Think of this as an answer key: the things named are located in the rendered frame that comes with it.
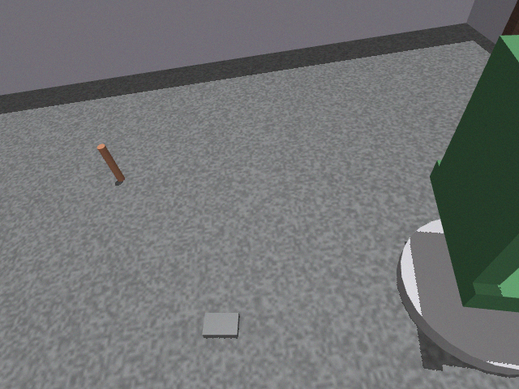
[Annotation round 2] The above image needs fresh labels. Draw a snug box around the office chair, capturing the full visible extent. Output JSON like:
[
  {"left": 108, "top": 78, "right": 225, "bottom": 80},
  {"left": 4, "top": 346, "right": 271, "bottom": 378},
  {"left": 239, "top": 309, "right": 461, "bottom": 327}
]
[{"left": 397, "top": 35, "right": 519, "bottom": 374}]

